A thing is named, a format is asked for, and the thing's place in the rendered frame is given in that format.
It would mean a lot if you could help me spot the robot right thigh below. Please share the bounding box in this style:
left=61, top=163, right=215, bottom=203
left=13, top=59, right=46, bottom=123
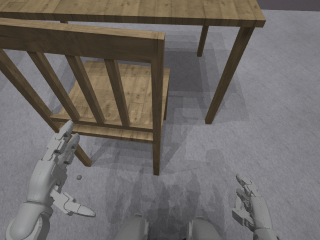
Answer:
left=186, top=219, right=222, bottom=240

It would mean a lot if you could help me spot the robot left forearm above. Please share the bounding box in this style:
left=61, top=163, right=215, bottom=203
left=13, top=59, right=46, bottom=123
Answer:
left=4, top=201, right=54, bottom=240

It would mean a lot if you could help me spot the robot right forearm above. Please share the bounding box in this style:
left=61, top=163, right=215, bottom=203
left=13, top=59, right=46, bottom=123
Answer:
left=253, top=228, right=281, bottom=240

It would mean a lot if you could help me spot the left robot hand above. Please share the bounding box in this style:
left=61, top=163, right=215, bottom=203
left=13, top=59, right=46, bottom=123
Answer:
left=26, top=120, right=96, bottom=218

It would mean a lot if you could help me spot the robot left thigh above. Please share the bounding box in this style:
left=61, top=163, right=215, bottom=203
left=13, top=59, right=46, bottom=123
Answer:
left=114, top=216, right=149, bottom=240

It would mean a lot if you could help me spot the table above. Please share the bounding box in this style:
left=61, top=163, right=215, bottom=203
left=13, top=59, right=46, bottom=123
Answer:
left=0, top=0, right=266, bottom=125

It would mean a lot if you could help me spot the robot thigh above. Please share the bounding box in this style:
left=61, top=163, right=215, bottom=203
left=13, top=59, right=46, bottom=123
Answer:
left=114, top=216, right=149, bottom=240
left=186, top=219, right=222, bottom=240

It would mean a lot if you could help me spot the chair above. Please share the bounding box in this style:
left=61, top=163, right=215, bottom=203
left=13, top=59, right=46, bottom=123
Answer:
left=0, top=17, right=170, bottom=176

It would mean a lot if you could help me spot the right robot hand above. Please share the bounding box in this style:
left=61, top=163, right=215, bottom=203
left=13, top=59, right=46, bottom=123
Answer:
left=232, top=173, right=274, bottom=233

